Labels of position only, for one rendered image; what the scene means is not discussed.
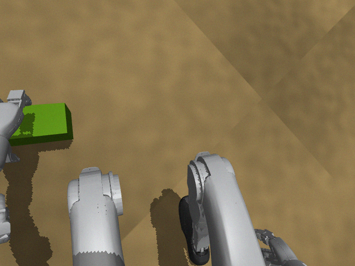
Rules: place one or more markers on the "left robot hand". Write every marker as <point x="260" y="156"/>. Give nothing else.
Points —
<point x="11" y="117"/>

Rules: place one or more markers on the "left robot arm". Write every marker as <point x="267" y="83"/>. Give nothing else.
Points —
<point x="5" y="226"/>

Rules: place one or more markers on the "right robot hand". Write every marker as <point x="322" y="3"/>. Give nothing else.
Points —
<point x="279" y="252"/>

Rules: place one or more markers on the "carton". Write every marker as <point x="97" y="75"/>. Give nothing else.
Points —
<point x="43" y="123"/>

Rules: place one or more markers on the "right robot foot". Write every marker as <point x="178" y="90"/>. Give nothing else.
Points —
<point x="198" y="258"/>

